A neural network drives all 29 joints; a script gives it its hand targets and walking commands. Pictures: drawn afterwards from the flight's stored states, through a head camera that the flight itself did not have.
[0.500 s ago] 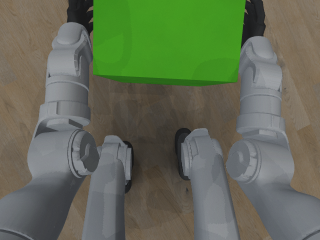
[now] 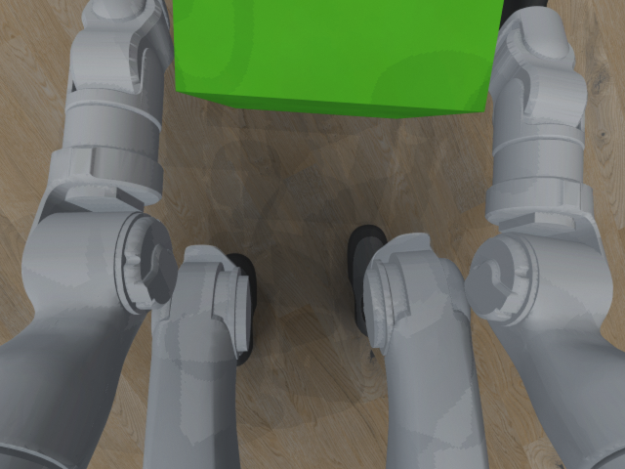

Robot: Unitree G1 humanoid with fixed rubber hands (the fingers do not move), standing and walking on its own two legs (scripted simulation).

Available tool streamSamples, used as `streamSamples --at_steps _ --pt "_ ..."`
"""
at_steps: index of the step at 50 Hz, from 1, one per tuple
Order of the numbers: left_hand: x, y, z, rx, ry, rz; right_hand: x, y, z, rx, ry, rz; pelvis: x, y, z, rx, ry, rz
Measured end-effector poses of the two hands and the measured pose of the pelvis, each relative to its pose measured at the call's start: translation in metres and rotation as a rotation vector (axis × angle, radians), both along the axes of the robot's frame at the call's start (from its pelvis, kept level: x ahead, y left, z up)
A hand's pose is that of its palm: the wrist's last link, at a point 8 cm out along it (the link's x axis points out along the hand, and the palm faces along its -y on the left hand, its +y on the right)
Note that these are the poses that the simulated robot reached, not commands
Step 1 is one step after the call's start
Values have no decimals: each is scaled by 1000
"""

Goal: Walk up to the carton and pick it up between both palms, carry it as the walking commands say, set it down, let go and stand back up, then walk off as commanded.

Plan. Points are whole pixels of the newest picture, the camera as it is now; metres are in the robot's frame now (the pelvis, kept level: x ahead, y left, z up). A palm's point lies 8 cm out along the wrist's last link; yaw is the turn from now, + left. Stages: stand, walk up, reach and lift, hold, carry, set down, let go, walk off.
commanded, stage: set down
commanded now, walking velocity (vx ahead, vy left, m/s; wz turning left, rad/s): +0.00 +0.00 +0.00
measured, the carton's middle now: (328, 22) +0.54 -0.06 -0.23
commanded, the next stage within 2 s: none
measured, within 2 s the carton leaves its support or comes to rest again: rests again in 0.62 s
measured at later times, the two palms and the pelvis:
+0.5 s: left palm out of the picture +0.56 +0.11 -0.16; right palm (507, 18) +0.52 -0.23 -0.16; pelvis +0.00 +0.00 -0.02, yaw +1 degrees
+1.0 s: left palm out of the picture +0.57 +0.11 -0.18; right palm (505, 19) +0.52 -0.23 -0.17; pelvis +0.00 +0.00 -0.02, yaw +0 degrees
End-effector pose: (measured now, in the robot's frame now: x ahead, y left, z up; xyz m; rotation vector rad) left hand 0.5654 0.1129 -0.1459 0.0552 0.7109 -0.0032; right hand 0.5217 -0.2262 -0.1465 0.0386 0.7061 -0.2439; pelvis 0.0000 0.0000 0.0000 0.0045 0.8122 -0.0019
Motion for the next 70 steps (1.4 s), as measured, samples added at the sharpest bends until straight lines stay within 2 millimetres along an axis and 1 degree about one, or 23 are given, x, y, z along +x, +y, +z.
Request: streamSamples --at_steps 4,8,15,24,35,48,70 --pt "2 0 -8 -1 -5 2 2 0 -8 -3 -3 1 2 -1 -7 0 -20 4" --pt "4 1 -9 1 -11 4 5 2 -8 -2 -9 -1 3 -1 -10 -1 -28 4" --pt "4 1 -7 0 -7 2 5 1 -5 -6 -4 -1 2 0 -12 -1 -34 7" --pt "-1 -2 -16 7 12 -9 -3 -1 -16 -13 18 4 -2 0 -15 -3 -57 13" --pt "1 2 -27 3 12 -3 4 2 -21 -21 22 16 -2 -1 -20 -8 -71 20" --pt "3 -5 -29 2 12 -16 -1 -5 -28 -21 37 12 -1 1 -22 -13 -79 21" --pt "4 -5 -32 -22 -8 -30 0 -7 -31 -11 31 21 -2 1 -26 -14 -112 18"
